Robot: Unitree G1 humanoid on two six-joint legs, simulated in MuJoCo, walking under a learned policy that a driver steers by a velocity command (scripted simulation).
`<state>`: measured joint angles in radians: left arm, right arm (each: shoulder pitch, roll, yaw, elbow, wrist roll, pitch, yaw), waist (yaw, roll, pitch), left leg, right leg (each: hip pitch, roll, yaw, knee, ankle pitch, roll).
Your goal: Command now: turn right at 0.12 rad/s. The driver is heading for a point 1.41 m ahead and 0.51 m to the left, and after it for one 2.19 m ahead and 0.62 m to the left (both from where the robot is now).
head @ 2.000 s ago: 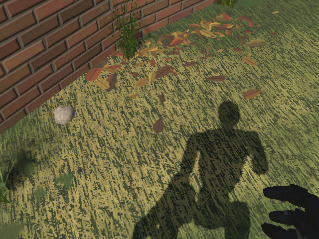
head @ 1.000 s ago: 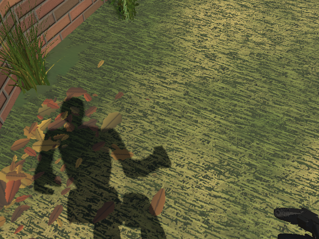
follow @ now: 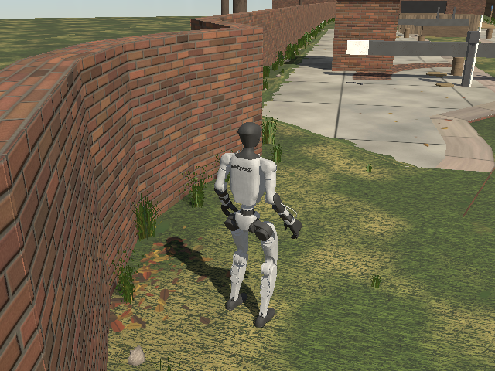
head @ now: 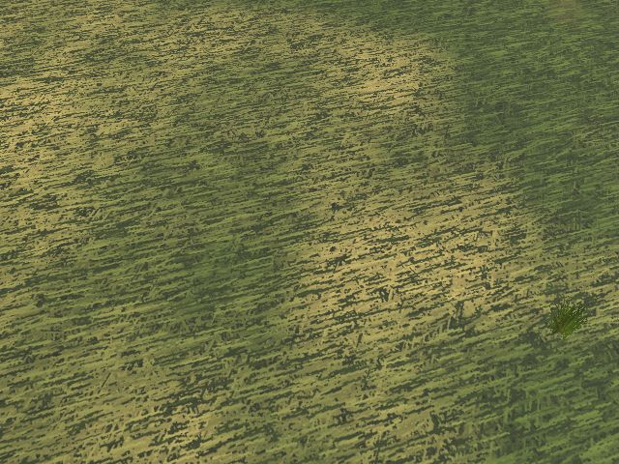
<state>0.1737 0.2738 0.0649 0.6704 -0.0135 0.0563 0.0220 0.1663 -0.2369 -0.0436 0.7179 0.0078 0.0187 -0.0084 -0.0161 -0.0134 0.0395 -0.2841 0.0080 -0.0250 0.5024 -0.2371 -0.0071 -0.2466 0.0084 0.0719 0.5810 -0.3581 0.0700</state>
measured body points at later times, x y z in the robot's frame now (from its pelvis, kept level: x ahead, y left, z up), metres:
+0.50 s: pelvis +0.03 -0.01 +0.00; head +0.03 -0.01 +0.45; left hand +0.10 +0.25 -0.12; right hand +0.14 -0.29 -0.11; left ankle +0.02 +0.12 -0.70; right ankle -0.03 -0.13 -0.74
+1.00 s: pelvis +0.29 +0.05 -0.01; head +0.32 +0.06 +0.44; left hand +0.53 +0.27 -0.09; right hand +0.20 -0.19 -0.14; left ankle +0.11 +0.14 -0.74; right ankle +0.50 -0.08 -0.69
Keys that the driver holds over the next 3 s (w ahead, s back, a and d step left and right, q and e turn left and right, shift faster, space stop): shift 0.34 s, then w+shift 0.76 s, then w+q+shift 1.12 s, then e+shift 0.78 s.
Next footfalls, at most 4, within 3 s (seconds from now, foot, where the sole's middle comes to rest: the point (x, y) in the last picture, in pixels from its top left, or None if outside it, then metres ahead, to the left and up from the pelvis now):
0.02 right None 0.01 -0.13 -0.77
0.64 left None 0.15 0.14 -0.77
1.10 right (337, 407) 0.59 -0.05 -0.77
1.58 left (261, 254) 1.01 0.13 -0.77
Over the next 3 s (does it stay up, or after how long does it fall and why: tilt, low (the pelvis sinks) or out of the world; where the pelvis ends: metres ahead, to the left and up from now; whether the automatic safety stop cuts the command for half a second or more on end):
stays up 1.65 0.54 -0.01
